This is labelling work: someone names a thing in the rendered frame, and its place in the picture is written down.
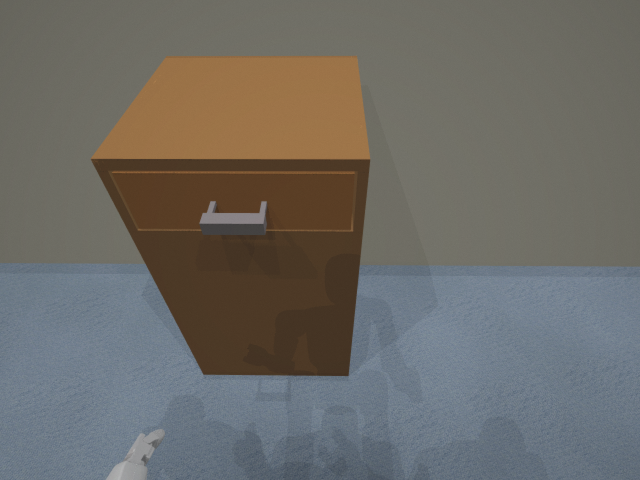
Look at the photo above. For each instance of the drawer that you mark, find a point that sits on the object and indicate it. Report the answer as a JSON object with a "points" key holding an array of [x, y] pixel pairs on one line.
{"points": [[320, 200]]}

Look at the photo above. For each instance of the cabinet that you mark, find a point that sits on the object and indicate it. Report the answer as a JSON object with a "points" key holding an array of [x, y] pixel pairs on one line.
{"points": [[282, 303]]}

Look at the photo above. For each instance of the handle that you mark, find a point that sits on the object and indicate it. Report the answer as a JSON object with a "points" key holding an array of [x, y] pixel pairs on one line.
{"points": [[212, 223]]}

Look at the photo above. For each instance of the left robot hand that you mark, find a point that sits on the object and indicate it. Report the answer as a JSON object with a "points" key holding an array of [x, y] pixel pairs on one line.
{"points": [[133, 466]]}

